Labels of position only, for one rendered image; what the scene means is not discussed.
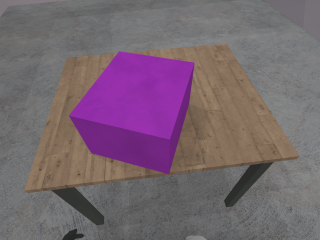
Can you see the table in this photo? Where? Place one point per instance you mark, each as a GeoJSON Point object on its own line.
{"type": "Point", "coordinates": [227, 124]}

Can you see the carton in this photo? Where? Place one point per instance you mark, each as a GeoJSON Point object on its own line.
{"type": "Point", "coordinates": [135, 111]}

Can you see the left robot hand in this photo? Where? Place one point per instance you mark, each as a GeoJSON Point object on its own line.
{"type": "Point", "coordinates": [71, 235]}

